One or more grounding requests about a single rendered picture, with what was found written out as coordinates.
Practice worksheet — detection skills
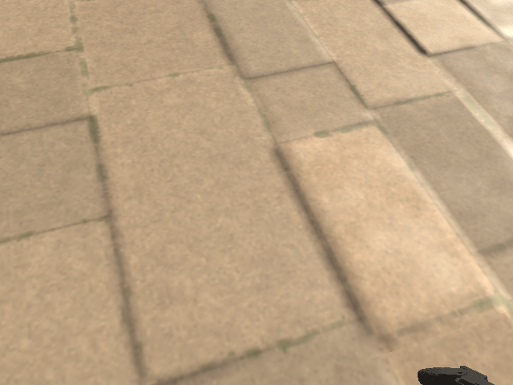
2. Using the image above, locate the robot right hand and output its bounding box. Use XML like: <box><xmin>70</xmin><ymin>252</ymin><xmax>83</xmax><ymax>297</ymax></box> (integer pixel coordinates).
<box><xmin>418</xmin><ymin>366</ymin><xmax>494</xmax><ymax>385</ymax></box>

